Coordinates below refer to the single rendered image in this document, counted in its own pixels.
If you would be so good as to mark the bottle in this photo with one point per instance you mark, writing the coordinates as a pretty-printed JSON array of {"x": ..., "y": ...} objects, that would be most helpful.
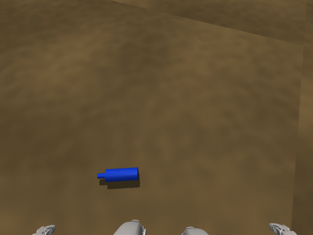
[{"x": 119, "y": 174}]

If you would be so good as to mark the left robot hand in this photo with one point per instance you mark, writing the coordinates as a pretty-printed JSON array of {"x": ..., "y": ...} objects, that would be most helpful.
[{"x": 48, "y": 230}]

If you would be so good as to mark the right robot hand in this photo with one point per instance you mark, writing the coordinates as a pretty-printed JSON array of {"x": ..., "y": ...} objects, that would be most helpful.
[{"x": 280, "y": 229}]

